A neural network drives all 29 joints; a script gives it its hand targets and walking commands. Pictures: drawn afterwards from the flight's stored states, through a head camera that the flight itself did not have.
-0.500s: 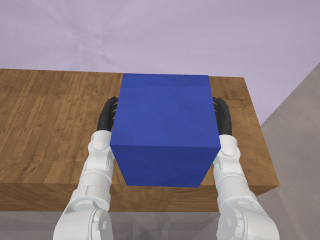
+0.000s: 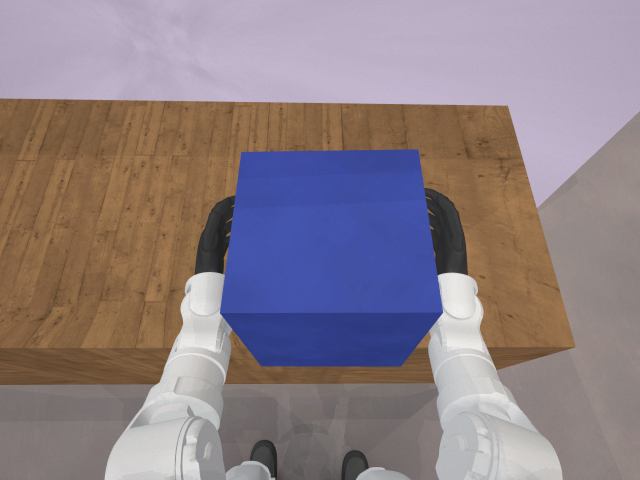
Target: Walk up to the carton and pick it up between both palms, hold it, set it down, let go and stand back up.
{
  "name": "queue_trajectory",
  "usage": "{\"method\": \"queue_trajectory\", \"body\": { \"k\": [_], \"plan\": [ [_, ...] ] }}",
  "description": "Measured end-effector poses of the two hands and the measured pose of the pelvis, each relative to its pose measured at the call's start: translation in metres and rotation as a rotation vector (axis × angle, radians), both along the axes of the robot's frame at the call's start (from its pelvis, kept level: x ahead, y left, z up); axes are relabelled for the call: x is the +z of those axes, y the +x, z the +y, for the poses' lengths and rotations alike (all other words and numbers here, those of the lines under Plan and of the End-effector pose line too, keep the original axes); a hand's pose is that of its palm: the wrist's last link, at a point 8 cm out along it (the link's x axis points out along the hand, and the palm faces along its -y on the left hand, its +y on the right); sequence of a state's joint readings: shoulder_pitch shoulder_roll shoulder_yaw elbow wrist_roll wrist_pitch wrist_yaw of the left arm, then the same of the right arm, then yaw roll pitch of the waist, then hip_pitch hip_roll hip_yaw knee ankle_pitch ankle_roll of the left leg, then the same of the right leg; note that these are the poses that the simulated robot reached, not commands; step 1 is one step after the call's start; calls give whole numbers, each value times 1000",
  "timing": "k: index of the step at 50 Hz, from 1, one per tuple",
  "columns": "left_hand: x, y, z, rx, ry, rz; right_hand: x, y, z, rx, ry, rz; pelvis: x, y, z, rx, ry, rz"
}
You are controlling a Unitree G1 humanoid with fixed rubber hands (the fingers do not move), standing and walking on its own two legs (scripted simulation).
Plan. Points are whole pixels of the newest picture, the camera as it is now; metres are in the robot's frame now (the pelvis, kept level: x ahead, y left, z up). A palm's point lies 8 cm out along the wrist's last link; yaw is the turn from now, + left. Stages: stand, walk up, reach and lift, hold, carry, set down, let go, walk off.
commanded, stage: set down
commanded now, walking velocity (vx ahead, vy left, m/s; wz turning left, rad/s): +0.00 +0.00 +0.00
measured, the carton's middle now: (330, 271) +0.37 +0.00 -0.05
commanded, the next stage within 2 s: none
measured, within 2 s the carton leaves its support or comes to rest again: rests again in 0.06 s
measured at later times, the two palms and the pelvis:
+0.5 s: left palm (216, 261) +0.37 +0.14 -0.03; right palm (449, 262) +0.37 -0.16 -0.02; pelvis -0.01 +0.00 +0.00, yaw +0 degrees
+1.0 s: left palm (219, 260) +0.37 +0.14 -0.03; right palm (450, 264) +0.37 -0.16 -0.02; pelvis -0.01 +0.00 +0.00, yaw +0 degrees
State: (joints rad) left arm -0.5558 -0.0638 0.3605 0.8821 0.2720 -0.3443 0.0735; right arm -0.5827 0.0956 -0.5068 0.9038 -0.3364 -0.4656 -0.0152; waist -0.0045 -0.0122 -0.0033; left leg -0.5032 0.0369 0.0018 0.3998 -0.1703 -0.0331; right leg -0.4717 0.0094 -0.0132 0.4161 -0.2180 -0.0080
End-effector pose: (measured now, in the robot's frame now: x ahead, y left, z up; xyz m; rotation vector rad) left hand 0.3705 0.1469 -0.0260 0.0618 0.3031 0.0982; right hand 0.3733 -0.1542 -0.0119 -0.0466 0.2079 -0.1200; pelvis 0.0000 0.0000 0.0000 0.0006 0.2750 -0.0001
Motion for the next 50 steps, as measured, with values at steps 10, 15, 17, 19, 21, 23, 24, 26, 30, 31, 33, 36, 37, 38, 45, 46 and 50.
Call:
{"method": "queue_trajectory", "body": {
  "k": [10, 15, 17, 19, 21, 23, 24, 26, 30, 31, 33, 36, 37, 38, 45, 46, 50],
  "plan": [
    [-2, -2, -2, 0, 2, -24, -5, -3, -2, -1, 7, -16, -1, -3, 0, -1, -1, 19],
    [-3, -2, -2, 2, -2, -30, -5, -4, -2, -2, 6, -20, -1, -4, 0, -1, -1, 23],
    [-3, -3, -2, 2, -3, -31, -6, -4, -2, -2, 7, -21, -1, -4, 0, -1, -1, 25],
    [-3, -3, -2, 2, -4, -33, -6, -4, -2, -2, 5, -22, -1, -5, 0, -1, -1, 28],
    [-3, -2, -2, 3, -6, -34, -6, -4, -2, -3, 5, -21, -1, -5, 0, -1, -1, 31],
    [-3, -2, -3, 2, -8, -34, -7, -4, -3, -2, 1, -17, -1, -6, 0, -1, -1, 32],
    [-3, -1, -3, 1, -9, -34, -7, -4, -3, -2, 0, -15, -1, -6, 0, -1, -1, 32],
    [-3, -1, -3, 0, -11, -34, -8, -4, -4, -5, 0, -12, -1, -6, 0, -1, -1, 32],
    [-4, 1, -5, -1, -15, -35, -10, -4, -5, -9, 1, -3, -1, -6, 0, -1, -1, 36],
    [-4, 1, -5, -1, -17, -36, -10, -4, -6, -10, 0, -2, -1, -6, 0, -1, -1, 38],
    [-4, 2, -6, -2, -18, -39, -11, -4, -6, -11, -1, 0, -2, -6, 0, -1, -1, 41],
    [-5, 2, -6, -1, -22, -41, -12, -4, -6, -12, 0, 1, -2, -6, 0, -1, -2, 47],
    [-5, 2, -6, 1, -24, -41, -12, -4, -6, -12, 0, 1, -2, -7, 0, -1, -2, 48],
    [-5, 2, -6, 2, -26, -42, -12, -4, -6, -12, 0, 0, -2, -7, 0, -1, -2, 50],
    [-6, 2, -6, 5, -36, -47, -12, -4, -6, -11, -7, -1, -3, -11, 0, -1, -2, 62],
    [-6, 1, -6, 5, -37, -48, -12, -4, -6, -11, -7, -1, -3, -12, 1, -1, -3, 63],
    [-6, 1, -6, 5, -39, -50, -12, -4, -7, -9, -10, -1, -3, -13, 1, -2, -3, 68]
  ]
}}
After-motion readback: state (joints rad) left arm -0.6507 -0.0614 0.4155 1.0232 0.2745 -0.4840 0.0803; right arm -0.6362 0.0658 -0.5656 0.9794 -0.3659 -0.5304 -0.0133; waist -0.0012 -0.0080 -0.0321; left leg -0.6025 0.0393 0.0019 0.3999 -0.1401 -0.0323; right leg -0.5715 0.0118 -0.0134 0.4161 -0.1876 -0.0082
